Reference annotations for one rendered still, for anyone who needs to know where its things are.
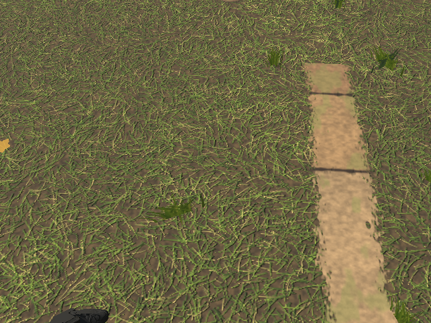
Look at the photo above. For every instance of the left robot hand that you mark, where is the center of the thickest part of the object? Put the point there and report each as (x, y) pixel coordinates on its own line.
(81, 316)

